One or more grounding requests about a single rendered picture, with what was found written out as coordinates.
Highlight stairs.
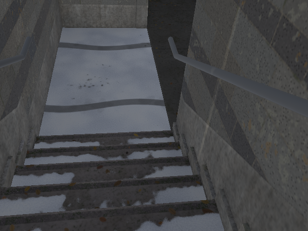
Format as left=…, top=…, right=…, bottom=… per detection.
left=0, top=130, right=224, bottom=231

